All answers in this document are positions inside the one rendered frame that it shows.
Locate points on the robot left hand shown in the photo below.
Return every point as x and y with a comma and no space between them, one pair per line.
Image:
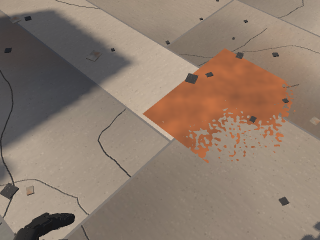
43,224

